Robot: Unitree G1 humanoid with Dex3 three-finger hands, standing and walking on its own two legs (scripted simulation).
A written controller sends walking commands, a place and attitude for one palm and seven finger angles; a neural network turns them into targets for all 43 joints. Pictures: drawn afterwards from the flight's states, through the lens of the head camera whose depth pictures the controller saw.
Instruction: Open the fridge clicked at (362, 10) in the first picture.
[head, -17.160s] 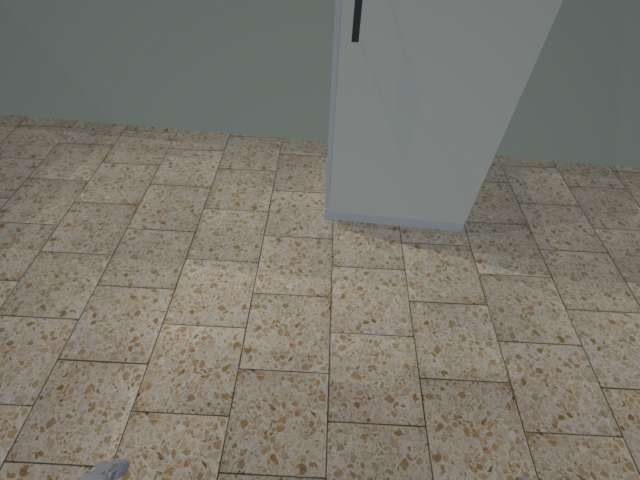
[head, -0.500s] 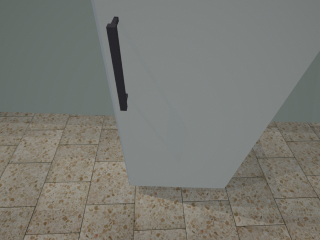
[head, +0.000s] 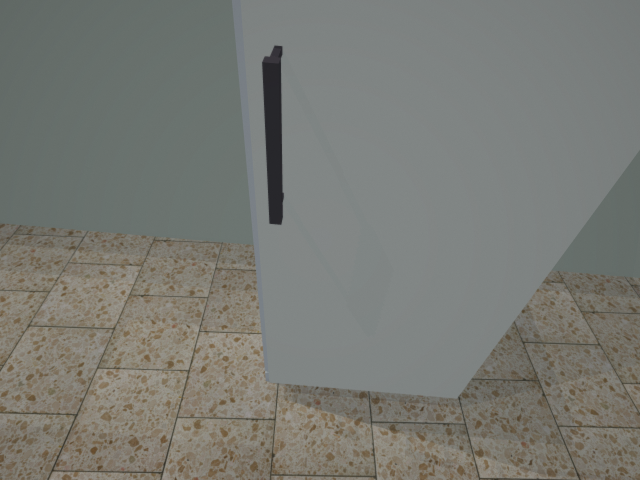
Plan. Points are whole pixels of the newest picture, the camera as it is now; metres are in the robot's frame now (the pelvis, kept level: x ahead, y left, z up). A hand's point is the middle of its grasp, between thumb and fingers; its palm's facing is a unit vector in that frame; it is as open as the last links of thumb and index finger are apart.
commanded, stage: come to a stop and stand still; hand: left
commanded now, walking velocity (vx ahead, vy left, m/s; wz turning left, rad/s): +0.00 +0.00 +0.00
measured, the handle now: (276, 144) +0.51 +0.10 +0.18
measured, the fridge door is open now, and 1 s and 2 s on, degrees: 0 0 0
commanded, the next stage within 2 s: look again from close up in 0.26 s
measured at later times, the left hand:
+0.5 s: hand out of the picture -0.04 +0.23 -0.17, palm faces -0.01 -0.97 -0.24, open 7.4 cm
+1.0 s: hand out of the picture -0.10 +0.19 -0.17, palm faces +0.03 -0.98 -0.19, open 7.4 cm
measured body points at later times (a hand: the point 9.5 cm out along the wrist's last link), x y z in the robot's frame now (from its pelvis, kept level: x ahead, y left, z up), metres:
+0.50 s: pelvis -0.02 +0.02 +0.01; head -0.03 +0.04 +0.46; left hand -0.04 +0.28 -0.15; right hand +0.02 -0.25 -0.13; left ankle +0.08 +0.08 -0.73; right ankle -0.03 -0.12 -0.73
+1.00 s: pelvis -0.04 +0.02 +0.01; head -0.07 +0.03 +0.45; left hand -0.10 +0.25 -0.16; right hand -0.02 -0.22 -0.15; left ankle +0.08 +0.08 -0.73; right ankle -0.03 -0.12 -0.73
